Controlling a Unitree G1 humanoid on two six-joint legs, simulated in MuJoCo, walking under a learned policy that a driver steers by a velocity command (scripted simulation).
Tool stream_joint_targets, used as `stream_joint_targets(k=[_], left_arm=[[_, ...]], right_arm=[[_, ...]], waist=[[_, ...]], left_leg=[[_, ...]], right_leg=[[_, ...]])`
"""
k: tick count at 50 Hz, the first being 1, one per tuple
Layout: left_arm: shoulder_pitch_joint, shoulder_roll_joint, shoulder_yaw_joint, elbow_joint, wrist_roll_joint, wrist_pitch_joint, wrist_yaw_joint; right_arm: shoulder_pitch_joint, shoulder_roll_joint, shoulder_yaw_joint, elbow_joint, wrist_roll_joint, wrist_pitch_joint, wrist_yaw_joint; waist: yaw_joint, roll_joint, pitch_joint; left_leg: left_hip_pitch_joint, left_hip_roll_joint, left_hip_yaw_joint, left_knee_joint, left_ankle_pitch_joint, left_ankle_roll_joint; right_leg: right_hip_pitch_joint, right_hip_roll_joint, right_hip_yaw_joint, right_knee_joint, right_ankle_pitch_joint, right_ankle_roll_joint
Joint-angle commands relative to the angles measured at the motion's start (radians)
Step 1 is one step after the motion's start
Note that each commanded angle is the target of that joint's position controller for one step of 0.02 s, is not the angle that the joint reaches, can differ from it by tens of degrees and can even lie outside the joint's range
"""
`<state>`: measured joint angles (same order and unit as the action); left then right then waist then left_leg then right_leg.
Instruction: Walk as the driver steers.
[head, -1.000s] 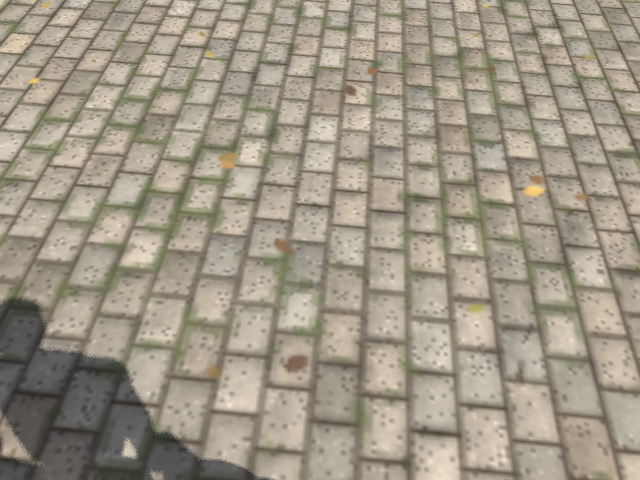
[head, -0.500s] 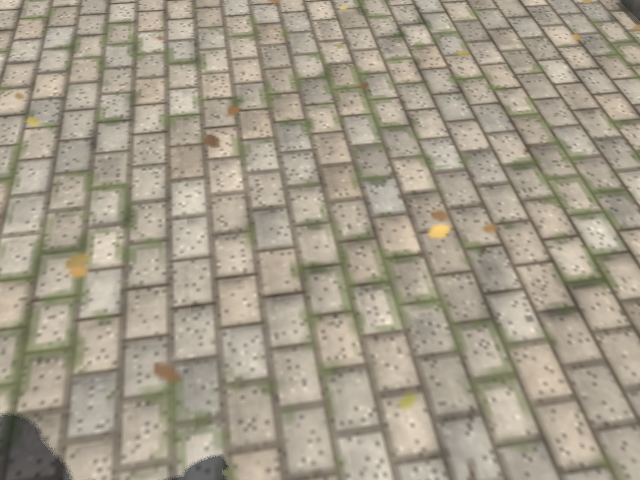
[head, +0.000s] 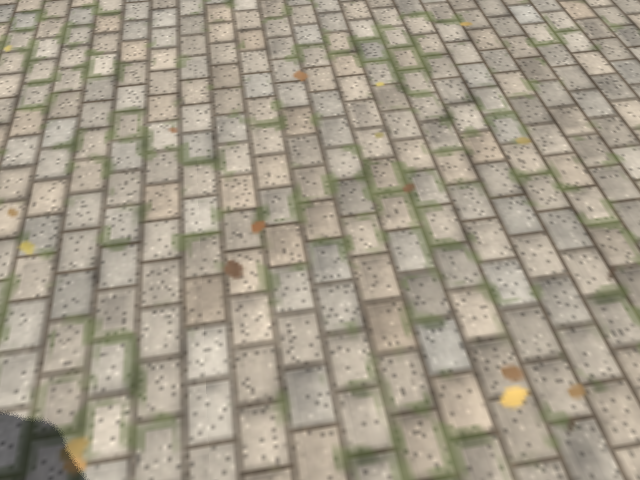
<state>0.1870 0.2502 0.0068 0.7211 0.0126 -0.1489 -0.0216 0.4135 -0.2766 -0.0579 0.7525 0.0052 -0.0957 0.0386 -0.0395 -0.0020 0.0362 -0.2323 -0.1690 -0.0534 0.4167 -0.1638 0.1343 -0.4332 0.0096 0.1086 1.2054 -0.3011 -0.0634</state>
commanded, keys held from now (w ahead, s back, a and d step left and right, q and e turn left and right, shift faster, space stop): w+q+shift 0.18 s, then q+shift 0.02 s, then shift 0.80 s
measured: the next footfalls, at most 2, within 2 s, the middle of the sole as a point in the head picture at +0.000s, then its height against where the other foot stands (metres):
right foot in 0.28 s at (380, 469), level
left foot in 0.66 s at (242, 455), level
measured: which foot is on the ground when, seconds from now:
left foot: down 0.00-0.28, up 0.30-0.64, down 0.66-1.00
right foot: up 0.00-0.26, down 0.28-0.66, up 0.68-0.90, down 0.92-1.00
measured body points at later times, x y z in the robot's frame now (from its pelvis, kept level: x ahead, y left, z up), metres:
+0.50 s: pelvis +0.39 -0.01 +0.00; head +0.44 +0.01 +0.45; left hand +0.39 +0.28 -0.12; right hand +0.66 -0.21 -0.08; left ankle +0.39 +0.12 -0.67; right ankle +0.48 -0.12 -0.74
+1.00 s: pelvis +0.51 +0.04 -0.01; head +0.51 +0.03 +0.44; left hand +0.50 +0.32 -0.13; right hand +0.73 -0.13 -0.12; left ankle +0.52 +0.17 -0.74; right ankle +0.55 -0.09 -0.74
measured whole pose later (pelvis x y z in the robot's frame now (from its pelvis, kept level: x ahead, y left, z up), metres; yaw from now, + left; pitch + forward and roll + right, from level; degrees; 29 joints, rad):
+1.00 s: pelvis +0.51 +0.04 -0.01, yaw +21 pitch -1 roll +0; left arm 0.23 0.25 0.02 0.87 0.02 0.01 0.02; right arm 0.16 -0.22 -0.01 0.74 -0.02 0.00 0.00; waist 0.00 0.01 0.00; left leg -0.34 -0.03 -0.04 0.53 -0.19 0.00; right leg -0.25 -0.03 0.01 0.57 -0.32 0.03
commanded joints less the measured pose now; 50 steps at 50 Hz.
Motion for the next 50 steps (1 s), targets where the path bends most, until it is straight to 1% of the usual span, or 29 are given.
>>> stream_joint_targets(k=[1,4,6,9,11,12,13,14,15,16,17,18,19,21,23,25,28,32,33,34,35,36,38,40,44,46,47,48,50], left_arm=[[-0.022,0.103,0.031,-0.099,0.011,-0.013,0.012],[-0.219,0.067,0.017,-0.178,0.017,-0.014,0.014],[-0.293,0.041,0.016,-0.212,0.015,-0.02,0.008],[-0.332,0.088,0.046,-0.242,-0.019,-0.02,0.015],[-0.347,0.133,0.07,-0.259,-0.023,-0.026,0.022],[-0.296,0.157,0.085,-0.256,-0.016,-0.033,0.025],[-0.15,0.169,0.095,-0.233,-0.008,-0.038,0.027],[0.105,0.202,0.097,-0.186,0.004,-0.029,0.034],[0.221,0.24,0.094,-0.129,0.03,-0.021,0.014],[0.24,0.201,0.096,-0.122,0.003,-0.007,0.0],[0.167,0.125,0.082,-0.151,0.003,0.016,0.012],[0.091,0.091,0.062,-0.139,0.006,0.032,0.016],[0.077,0.092,0.056,-0.115,0.001,0.037,0.016],[0.039,0.112,0.057,-0.074,0.01,0.035,0.018],[-0.034,0.124,0.06,-0.052,-0.002,0.036,0.011],[-0.061,0.169,0.075,-0.031,-0.011,0.047,0.012],[-0.046,0.184,0.077,0.001,-0.03,0.052,0.012],[0.008,0.168,0.064,0.044,-0.03,0.059,0.009],[0.063,0.131,0.05,0.056,-0.011,0.059,0.008],[0.194,0.086,0.029,0.07,0.011,0.057,0.005],[0.195,0.092,0.024,0.078,-0.003,0.077,0.013],[0.166,0.133,0.032,0.066,-0.015,0.097,0.02],[0.123,0.159,0.046,0.073,-0.01,0.136,0.036],[0.141,0.144,0.046,0.089,-0.007,0.157,0.042],[0.15,0.074,0.031,0.122,0.0,0.153,0.039],[0.108,0.109,0.031,0.101,0.023,0.152,0.037],[0.072,0.18,0.049,0.099,0.011,0.156,0.042],[0.047,0.153,0.047,0.103,0.005,0.155,0.041],[0.026,0.112,0.035,0.106,0.012,0.142,0.042]], right_arm=[[-0.019,-0.086,-0.02,-0.071,0.027,-0.013,-0.007],[-0.003,-0.106,-0.026,-0.056,0.03,-0.007,-0.037],[0.037,-0.116,-0.032,-0.031,0.031,-0.001,-0.042],[0.084,-0.103,-0.033,0.006,0.05,0.001,-0.044],[0.11,-0.1,-0.041,0.032,0.042,0.019,-0.052],[0.113,-0.115,-0.048,0.038,0.034,0.03,-0.055],[0.067,-0.128,-0.052,0.021,0.026,0.04,-0.059],[-0.015,-0.094,-0.038,-0.035,-0.002,0.045,-0.059],[0.215,0.073,0.014,-0.021,0.005,0.044,-0.05],[0.255,-0.058,0.014,-0.011,0.023,0.052,-0.048],[0.085,-0.135,-0.008,-0.047,0.028,0.063,-0.053],[-0.037,-0.146,-0.009,-0.085,0.018,0.067,-0.059],[-0.12,-0.129,-0.008,-0.105,0.0,0.062,-0.059],[-0.101,-0.052,0.006,-0.124,0.004,0.065,-0.048],[-0.084,-0.012,0.02,-0.12,0.008,0.064,-0.048],[-0.094,-0.016,0.026,-0.108,-0.003,0.057,-0.04],[-0.168,-0.057,0.019,-0.12,-0.003,0.061,-0.025],[-0.218,-0.114,-0.005,-0.136,-0.03,0.063,-0.031],[-0.225,-0.161,-0.013,-0.151,-0.036,0.062,-0.039],[-0.255,-0.188,-0.008,-0.184,-0.052,0.07,-0.047],[-0.231,-0.103,0.014,-0.172,-0.051,0.078,-0.045],[-0.225,-0.09,0.017,-0.156,-0.038,0.081,-0.037],[-0.261,-0.115,0.011,-0.142,-0.029,0.083,-0.029],[-0.342,-0.13,0.005,-0.147,-0.032,0.085,-0.031],[-0.367,-0.075,0.015,-0.127,-0.024,0.093,-0.038],[-0.299,-0.037,0.024,-0.089,-0.021,0.087,-0.036],[-0.262,-0.043,0.019,-0.088,-0.025,0.084,-0.032],[-0.285,-0.045,0.018,-0.081,-0.03,0.084,-0.036],[-0.297,-0.052,0.008,-0.068,-0.023,0.086,-0.048]], waist=[[0.066,-0.013,0.014],[0.013,0.018,0.094],[-0.028,0.05,0.078],[-0.042,0.085,0.044],[-0.039,0.097,0.036],[-0.007,0.122,-0.02],[0.082,0.147,-0.131],[0.189,0.135,-0.323],[0.097,-0.32,-0.548],[0.117,-0.311,-0.677],[0.155,-0.231,-0.528],[0.14,-0.092,-0.346],[0.126,-0.018,-0.21],[0.043,-0.047,-0.119],[-0.002,-0.064,-0.1],[-0.004,-0.083,-0.158],[0.006,-0.096,-0.161],[0.005,-0.058,-0.115],[0.025,0.026,-0.121],[0.086,0.192,-0.197],[0.048,0.241,-0.248],[0.038,0.22,-0.229],[0.038,0.15,-0.177],[0.076,0.133,-0.144],[0.096,0.13,-0.151],[0.069,0.068,-0.117],[0.018,-0.044,-0.065],[0.033,-0.085,-0.038],[0.035,-0.079,-0.024]], left_leg=[[0.134,0.247,-0.436,-0.222,0.015,0.184],[-0.093,0.181,-0.347,-0.254,0.112,0.148],[-0.208,0.158,-0.331,-0.259,0.109,0.096],[-0.107,0.171,-0.391,-0.209,0.08,0.051],[0.068,0.166,-0.395,-0.072,0.341,0.008],[0.14,0.16,-0.385,0.052,0.566,-0.025],[0.147,0.141,-0.36,0.251,0.683,-0.068],[0.005,0.133,-0.324,0.568,0.548,-0.107],[-0.372,-0.052,-0.232,1.026,-0.524,-0.182],[-0.459,0.067,-0.239,1.183,-0.511,-0.182],[-0.51,0.124,-0.181,1.139,-0.444,-0.188],[-0.522,0.156,-0.103,1.066,-0.382,-0.193],[-0.526,0.163,-0.068,1.022,-0.38,-0.195],[-0.425,0.199,-0.065,0.889,-0.373,-0.18],[-0.319,0.209,-0.028,0.643,-0.296,-0.179],[-0.153,0.2,0.0,0.435,-0.071,-0.166],[-0.044,0.196,-0.023,0.279,0.136,-0.143],[0.082,0.174,-0.005,0.09,0.225,-0.087],[0.14,0.267,-0.085,0.051,0.521,-0.054],[0.243,0.462,-0.266,0.062,0.78,0.061],[0.222,0.504,-0.344,0.02,0.662,0.145],[0.194,0.477,-0.367,-0.015,0.462,0.145],[0.105,0.446,-0.355,-0.064,0.236,0.099],[-0.037,0.409,-0.284,-0.085,0.187,0.071],[-0.107,0.319,-0.162,-0.051,0.073,0.03],[-0.137,0.262,-0.133,-0.025,-0.134,-0.052],[-0.134,0.203,-0.078,-0.014,-0.189,-0.086],[-0.066,0.174,-0.036,0.017,-0.152,-0.112],[-0.014,0.179,-0.03,0.053,-0.06,-0.11]], right_leg=[[-0.261,-0.057,0.02,-0.152,0.009,0.048],[-0.154,-0.022,-0.044,-0.449,0.24,0.094],[0.024,0.025,-0.067,-0.588,0.446,0.097],[0.13,0.045,-0.018,-0.713,0.492,0.099],[0.116,0.072,-0.036,-0.806,0.435,0.079],[0.171,0.091,-0.069,-0.82,0.431,0.058],[0.331,0.051,-0.064,-0.819,0.539,0.026],[0.645,-0.118,0.047,-0.678,0.706,-0.043],[1.079,-0.517,0.522,-0.593,1.112,-0.307],[1.101,-0.531,0.706,-0.632,0.76,-0.316],[0.972,-0.429,0.516,-0.69,0.686,-0.257],[0.768,-0.36,0.348,-0.72,0.788,-0.213],[0.596,-0.313,0.274,-0.761,0.888,-0.197],[0.366,-0.272,0.199,-0.854,0.88,-0.186],[0.217,-0.245,0.103,-0.91,0.901,-0.185],[0.15,-0.212,0.006,-0.924,0.903,-0.174],[0.139,-0.216,-0.013,-0.927,0.697,-0.137],[0.122,-0.162,-0.022,-0.792,0.394,-0.05],[0.094,-0.099,-0.065,-0.695,0.242,0.008],[0.019,-0.022,-0.12,-0.548,-0.125,0.074],[0.011,-0.037,-0.087,-0.443,-0.295,0.108],[-0.02,-0.048,-0.071,-0.397,-0.325,0.12],[-0.032,-0.07,-0.048,-0.337,-0.273,0.136],[0.069,-0.077,-0.053,-0.371,-0.198,0.143],[0.258,-0.038,-0.109,-0.645,0.088,0.119],[0.302,-0.099,-0.042,-0.764,0.194,0.079],[0.22,-0.119,-0.035,-0.758,0.095,0.041],[0.113,-0.104,-0.029,-0.798,-0.07,0.022],[0.075,-0.093,-0.034,-0.822,-0.077,0.043]])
